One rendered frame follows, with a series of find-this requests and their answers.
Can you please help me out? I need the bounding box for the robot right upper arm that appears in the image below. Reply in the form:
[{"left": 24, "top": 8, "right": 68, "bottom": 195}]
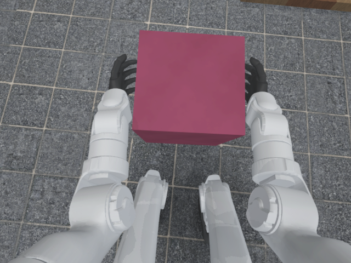
[{"left": 246, "top": 184, "right": 351, "bottom": 263}]

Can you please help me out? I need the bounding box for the right robot hand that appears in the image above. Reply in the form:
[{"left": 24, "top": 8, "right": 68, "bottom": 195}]
[{"left": 245, "top": 57, "right": 268, "bottom": 104}]

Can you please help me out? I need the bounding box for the robot left thigh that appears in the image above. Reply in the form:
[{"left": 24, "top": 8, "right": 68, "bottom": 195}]
[{"left": 113, "top": 174, "right": 168, "bottom": 263}]

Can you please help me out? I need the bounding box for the carton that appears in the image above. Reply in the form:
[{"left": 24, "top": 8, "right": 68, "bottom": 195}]
[{"left": 132, "top": 30, "right": 245, "bottom": 146}]

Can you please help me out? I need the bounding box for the robot right forearm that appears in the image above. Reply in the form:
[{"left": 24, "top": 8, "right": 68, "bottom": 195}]
[{"left": 245, "top": 92, "right": 319, "bottom": 221}]

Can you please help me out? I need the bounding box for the robot left forearm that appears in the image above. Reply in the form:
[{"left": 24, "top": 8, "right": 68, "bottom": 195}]
[{"left": 69, "top": 88, "right": 132, "bottom": 220}]

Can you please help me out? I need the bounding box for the left robot hand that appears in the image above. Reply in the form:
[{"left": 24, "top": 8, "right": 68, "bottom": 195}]
[{"left": 109, "top": 54, "right": 137, "bottom": 96}]

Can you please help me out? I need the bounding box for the robot left shin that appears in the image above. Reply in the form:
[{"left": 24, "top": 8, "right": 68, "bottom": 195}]
[{"left": 135, "top": 170, "right": 161, "bottom": 194}]

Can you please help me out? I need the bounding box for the robot left upper arm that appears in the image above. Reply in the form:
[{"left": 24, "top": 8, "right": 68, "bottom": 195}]
[{"left": 8, "top": 182, "right": 136, "bottom": 263}]

